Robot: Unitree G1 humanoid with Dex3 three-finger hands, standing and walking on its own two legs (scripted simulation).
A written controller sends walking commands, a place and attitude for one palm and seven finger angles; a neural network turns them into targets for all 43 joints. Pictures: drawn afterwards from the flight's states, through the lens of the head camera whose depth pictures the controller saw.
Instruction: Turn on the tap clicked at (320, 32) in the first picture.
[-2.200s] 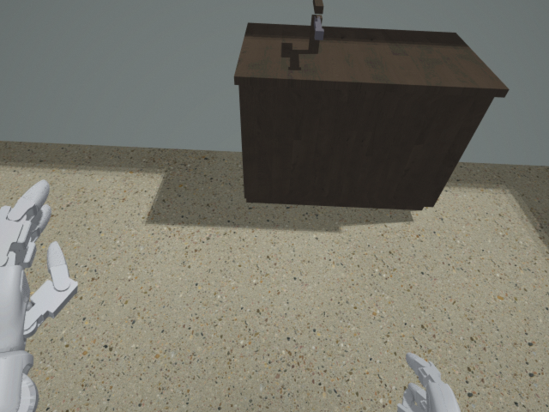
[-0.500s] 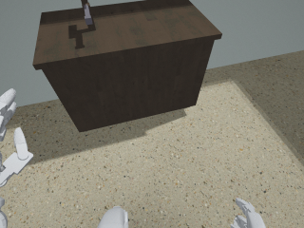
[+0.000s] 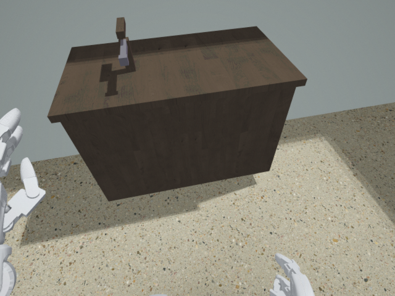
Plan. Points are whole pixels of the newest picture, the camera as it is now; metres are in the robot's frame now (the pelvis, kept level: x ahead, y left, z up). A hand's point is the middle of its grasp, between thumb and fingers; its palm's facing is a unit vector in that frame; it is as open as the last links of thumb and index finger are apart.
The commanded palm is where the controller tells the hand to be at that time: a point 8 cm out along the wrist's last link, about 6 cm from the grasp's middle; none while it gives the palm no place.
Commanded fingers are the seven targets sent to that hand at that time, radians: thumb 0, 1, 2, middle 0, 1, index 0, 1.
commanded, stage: take the last steps up to it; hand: left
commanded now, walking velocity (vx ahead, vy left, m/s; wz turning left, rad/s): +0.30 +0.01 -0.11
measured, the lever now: (123, 60) +0.78 +0.34 +0.09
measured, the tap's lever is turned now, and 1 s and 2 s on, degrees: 0 0 0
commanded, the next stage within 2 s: come to a stop and stand still in 1.48 s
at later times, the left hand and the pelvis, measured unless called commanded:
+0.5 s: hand (104, 127) +0.34 +0.20 +0.20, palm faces +0.36 -0.84 -0.41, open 7.4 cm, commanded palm +0.29 +0.25 +0.19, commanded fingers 0.00 0.90 0.90 -0.20 -0.30 -0.20 -0.30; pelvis +0.11 -0.02 +0.01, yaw -4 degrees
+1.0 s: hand (129, 92) +0.45 +0.19 +0.19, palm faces +0.39 -0.85 -0.36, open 7.4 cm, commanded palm +0.39 +0.23 +0.19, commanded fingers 0.00 0.90 0.90 -0.20 -0.30 -0.20 -0.30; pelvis +0.21 -0.04 +0.00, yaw -3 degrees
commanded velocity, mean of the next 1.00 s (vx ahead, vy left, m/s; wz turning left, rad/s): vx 0.29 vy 0.05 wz -0.02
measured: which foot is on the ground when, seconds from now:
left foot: up 0.00-0.26, down 0.28-0.58, up 0.60-0.90, down 0.92-1.00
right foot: down 0.00-0.28, up 0.30-0.54, down 0.56-0.92, up 0.94-1.00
